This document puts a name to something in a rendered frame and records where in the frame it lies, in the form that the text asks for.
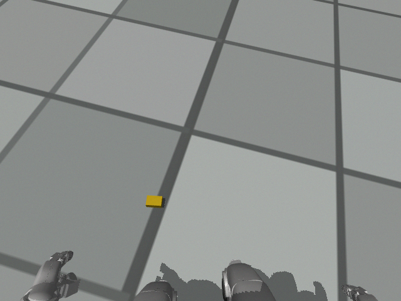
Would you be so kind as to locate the left robot arm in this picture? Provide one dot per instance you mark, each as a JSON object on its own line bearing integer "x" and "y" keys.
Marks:
{"x": 41, "y": 292}

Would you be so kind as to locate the small box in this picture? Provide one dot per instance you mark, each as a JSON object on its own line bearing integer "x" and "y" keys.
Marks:
{"x": 154, "y": 201}

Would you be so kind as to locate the left robot hand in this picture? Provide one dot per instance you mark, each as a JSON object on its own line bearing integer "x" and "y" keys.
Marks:
{"x": 50, "y": 273}

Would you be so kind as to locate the right robot hand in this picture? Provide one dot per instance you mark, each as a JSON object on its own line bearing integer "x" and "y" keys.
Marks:
{"x": 357, "y": 293}

